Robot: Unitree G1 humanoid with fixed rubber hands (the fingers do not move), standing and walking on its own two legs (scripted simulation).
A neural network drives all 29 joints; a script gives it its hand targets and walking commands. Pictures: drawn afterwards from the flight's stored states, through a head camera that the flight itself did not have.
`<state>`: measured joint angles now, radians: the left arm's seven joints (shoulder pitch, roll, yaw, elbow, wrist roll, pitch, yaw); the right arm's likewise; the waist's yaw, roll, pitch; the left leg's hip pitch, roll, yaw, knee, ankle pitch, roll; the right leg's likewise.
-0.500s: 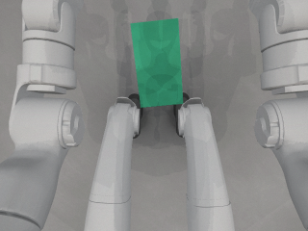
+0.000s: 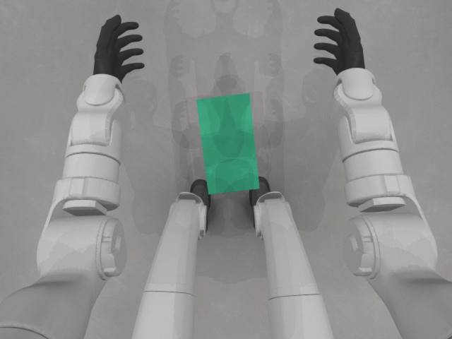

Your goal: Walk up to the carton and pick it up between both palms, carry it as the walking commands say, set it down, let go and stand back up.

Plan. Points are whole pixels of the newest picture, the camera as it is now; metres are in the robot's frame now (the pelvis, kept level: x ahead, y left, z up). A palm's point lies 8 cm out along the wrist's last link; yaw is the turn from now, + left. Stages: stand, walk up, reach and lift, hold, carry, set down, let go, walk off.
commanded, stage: let go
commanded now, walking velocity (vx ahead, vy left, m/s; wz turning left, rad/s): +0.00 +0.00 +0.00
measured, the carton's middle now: (228, 143) +0.34 +0.01 -0.59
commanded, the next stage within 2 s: stand in 1.14 s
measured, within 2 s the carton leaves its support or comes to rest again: neither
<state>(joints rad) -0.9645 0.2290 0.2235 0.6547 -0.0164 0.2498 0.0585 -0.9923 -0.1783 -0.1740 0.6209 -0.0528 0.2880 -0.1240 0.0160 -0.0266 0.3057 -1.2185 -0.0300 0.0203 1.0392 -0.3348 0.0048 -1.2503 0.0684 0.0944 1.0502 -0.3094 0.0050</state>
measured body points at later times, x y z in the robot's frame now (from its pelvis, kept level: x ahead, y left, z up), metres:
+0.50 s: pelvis +0.07 +0.01 +0.07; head +0.19 +0.01 +0.50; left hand +0.33 +0.22 -0.01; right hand +0.34 -0.22 -0.02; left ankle +0.07 +0.11 -0.64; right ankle +0.08 -0.11 -0.64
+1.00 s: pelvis +0.08 +0.02 +0.09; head +0.11 +0.02 +0.54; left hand +0.25 +0.24 +0.00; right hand +0.25 -0.23 +0.01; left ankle +0.07 +0.11 -0.64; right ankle +0.08 -0.11 -0.64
